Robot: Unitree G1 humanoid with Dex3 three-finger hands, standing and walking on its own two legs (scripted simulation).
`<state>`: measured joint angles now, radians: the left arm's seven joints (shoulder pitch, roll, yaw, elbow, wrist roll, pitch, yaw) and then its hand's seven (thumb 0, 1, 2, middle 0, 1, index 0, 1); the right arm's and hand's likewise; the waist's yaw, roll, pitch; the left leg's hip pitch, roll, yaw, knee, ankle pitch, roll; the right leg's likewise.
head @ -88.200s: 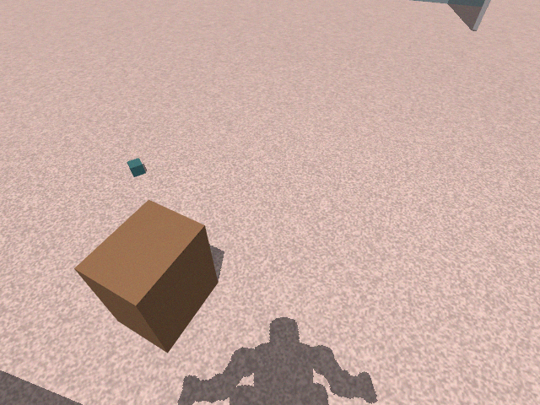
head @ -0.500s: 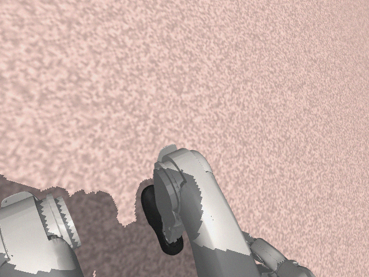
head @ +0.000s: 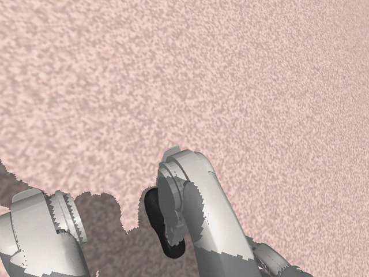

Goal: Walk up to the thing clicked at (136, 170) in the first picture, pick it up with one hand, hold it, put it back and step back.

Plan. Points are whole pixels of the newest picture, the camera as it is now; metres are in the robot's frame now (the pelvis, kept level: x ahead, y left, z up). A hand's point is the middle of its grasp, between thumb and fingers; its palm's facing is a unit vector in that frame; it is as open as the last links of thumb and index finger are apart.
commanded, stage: withdraw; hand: left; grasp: from above
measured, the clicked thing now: out of the picture +0.44 +0.35 -0.27
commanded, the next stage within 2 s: home in 0.74 s
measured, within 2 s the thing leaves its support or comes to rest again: neither
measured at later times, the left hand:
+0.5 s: hand out of the picture +0.41 +0.37 -0.07, palm faces -0.51 -0.13 -0.85, open 14.0 cm
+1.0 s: hand out of the picture +0.43 +0.36 -0.11, palm faces -0.36 -0.09 -0.93, open 13.2 cm
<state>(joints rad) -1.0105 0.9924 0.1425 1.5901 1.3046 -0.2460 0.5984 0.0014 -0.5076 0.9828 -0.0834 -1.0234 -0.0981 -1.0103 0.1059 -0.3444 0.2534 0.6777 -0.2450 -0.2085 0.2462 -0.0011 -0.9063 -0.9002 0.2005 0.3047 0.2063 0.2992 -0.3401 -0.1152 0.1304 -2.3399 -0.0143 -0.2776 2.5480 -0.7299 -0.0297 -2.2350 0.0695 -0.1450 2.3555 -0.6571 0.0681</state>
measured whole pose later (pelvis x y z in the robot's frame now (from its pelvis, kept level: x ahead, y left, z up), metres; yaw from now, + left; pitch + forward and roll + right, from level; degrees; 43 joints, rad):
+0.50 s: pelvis -0.01 -0.01 +0.06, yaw +7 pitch +33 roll -9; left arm -0.96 0.83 0.03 1.26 1.14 -0.24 0.09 0.00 -0.52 1.01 -0.09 -1.02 -0.09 -1.02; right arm 0.14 -0.33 0.09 0.65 -0.10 0.00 0.13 0.00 -0.91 -0.90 0.20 0.30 0.21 0.30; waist -0.20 0.02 -0.03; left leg -2.23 -0.02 -0.16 2.31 -0.65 -0.02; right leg -2.15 0.02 -0.06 2.20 -0.63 0.06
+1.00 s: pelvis -0.01 -0.01 +0.04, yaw +6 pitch +35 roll -9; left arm -0.96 0.77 0.12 1.39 1.25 -0.17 0.39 0.00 -0.33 0.94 -0.17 -0.89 -0.18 -0.87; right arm 0.19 -0.26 0.09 0.69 -0.13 -0.03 0.13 0.00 -0.90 -0.90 0.20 0.30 0.21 0.30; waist -0.25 0.03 -0.07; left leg -2.33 -0.02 -0.14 2.36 -0.65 -0.01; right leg -2.25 0.03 -0.04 2.26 -0.64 0.06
